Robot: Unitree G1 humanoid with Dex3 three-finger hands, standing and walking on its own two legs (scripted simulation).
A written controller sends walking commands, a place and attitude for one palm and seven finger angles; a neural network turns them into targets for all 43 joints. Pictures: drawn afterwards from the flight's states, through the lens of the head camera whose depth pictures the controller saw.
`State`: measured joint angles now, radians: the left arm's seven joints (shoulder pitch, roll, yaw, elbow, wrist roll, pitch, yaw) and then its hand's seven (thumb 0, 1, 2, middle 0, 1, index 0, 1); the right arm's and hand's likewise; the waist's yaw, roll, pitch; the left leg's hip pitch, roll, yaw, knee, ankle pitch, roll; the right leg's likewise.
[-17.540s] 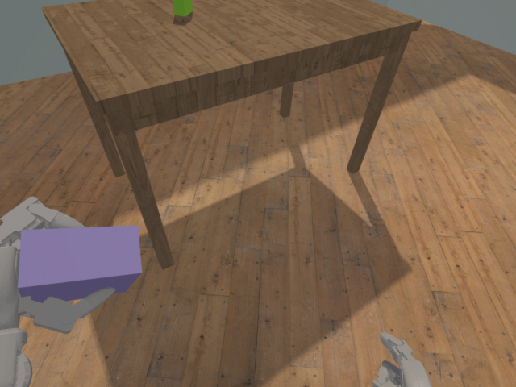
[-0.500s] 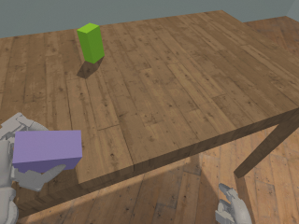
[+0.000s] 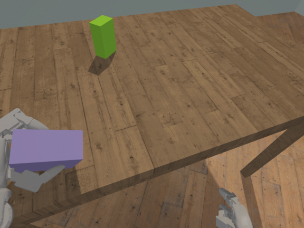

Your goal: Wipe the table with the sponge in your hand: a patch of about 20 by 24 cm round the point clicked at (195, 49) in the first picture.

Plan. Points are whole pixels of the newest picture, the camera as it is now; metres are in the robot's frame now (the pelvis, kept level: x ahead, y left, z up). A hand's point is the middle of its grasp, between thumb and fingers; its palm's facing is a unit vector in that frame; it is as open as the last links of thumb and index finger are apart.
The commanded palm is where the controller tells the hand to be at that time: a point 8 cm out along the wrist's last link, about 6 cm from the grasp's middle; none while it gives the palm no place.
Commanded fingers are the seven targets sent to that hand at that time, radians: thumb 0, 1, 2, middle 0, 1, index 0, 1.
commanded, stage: come to a stop and stand still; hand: left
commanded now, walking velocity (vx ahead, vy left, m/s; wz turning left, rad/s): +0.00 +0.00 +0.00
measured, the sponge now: (57, 151) +0.23 +0.22 +0.13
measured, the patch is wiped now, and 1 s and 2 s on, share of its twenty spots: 0.00 0.00 0.00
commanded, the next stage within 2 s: look again from close up in 0.02 s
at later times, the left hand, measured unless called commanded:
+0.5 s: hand (51, 167) +0.19 +0.20 +0.15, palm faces +0.31 -0.88 -0.35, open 9.9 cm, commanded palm +0.14 +0.25 +0.18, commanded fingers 0.00 0.10 1.30 -1.20 -1.60 -1.20 -1.60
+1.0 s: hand (30, 137) +0.23 +0.25 +0.18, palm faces +0.38 -0.84 -0.40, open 10.0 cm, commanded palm +0.15 +0.27 +0.18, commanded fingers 0.00 0.10 1.30 -1.20 -1.60 -1.20 -1.60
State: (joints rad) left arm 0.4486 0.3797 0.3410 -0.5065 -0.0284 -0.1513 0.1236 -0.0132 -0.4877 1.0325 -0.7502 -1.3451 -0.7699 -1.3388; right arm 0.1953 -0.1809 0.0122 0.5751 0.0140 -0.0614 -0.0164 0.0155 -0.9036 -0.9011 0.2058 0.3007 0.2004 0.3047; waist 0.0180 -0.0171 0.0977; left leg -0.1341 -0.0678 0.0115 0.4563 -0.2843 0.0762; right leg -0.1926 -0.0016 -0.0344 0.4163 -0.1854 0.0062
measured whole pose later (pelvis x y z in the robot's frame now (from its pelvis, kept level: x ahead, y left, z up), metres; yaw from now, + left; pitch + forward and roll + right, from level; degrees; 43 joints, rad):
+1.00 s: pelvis -0.02 +0.00 +0.00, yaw -2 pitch -1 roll -1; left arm 0.31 0.40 0.42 -0.39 -0.05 -0.28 0.09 -0.01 -0.49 1.03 -0.75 -1.35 -0.76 -1.35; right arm 0.21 -0.20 0.01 0.57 0.01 -0.19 0.02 0.02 -0.90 -0.90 0.21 0.30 0.20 0.30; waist 0.01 0.01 0.08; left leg -0.21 -0.06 0.05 0.51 -0.29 0.08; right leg -0.28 0.01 0.00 0.46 -0.17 0.01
